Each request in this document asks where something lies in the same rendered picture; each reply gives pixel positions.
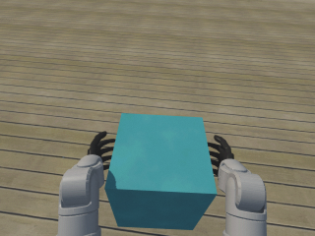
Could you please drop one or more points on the right robot forearm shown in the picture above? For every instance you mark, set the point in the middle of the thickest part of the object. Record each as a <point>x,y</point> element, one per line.
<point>245,200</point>

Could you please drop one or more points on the robot left hand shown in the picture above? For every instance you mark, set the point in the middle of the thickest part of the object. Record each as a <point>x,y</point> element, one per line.
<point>96,147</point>

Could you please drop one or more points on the left robot forearm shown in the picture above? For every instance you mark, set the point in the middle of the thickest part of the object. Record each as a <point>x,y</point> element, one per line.
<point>78,201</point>

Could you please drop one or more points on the carton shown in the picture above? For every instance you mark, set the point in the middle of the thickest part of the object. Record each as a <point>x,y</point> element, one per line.
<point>160,174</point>

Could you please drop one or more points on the robot right hand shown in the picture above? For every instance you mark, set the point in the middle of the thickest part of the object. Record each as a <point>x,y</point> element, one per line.
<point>224,152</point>

